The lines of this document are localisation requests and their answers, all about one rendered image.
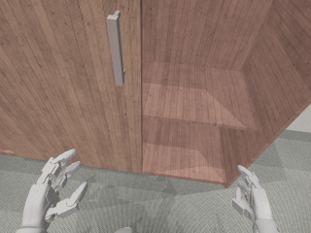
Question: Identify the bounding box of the left robot hand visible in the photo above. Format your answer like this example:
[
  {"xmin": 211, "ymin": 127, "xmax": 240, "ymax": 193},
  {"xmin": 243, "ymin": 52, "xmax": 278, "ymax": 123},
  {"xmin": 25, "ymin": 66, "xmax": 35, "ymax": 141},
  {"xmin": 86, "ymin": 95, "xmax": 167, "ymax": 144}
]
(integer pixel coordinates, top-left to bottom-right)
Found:
[{"xmin": 21, "ymin": 149, "xmax": 88, "ymax": 230}]

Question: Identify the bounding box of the robot right forearm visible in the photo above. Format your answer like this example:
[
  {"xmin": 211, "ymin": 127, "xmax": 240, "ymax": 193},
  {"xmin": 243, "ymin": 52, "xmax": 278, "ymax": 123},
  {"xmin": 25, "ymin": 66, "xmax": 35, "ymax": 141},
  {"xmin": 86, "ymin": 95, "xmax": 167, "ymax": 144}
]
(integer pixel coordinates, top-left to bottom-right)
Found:
[{"xmin": 253, "ymin": 218, "xmax": 281, "ymax": 233}]

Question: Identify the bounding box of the handle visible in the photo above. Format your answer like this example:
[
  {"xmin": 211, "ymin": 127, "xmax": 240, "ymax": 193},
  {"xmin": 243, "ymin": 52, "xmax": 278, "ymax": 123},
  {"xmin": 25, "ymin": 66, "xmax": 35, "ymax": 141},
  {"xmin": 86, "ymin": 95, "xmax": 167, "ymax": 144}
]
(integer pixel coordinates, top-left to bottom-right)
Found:
[{"xmin": 106, "ymin": 11, "xmax": 125, "ymax": 86}]

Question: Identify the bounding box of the right robot hand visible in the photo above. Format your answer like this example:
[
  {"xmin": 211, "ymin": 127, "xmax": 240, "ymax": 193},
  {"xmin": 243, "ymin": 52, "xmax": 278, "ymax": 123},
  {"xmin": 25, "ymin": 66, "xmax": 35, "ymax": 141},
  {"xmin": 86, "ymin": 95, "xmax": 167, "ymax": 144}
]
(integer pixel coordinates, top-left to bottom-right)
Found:
[{"xmin": 232, "ymin": 165, "xmax": 274, "ymax": 223}]

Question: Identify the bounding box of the wardrobe door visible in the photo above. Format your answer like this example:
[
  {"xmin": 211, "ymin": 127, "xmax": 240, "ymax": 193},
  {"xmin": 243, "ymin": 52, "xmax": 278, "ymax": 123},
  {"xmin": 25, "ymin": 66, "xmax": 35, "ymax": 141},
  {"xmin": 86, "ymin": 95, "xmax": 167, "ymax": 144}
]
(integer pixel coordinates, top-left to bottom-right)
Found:
[
  {"xmin": 0, "ymin": 0, "xmax": 143, "ymax": 174},
  {"xmin": 0, "ymin": 140, "xmax": 10, "ymax": 150}
]

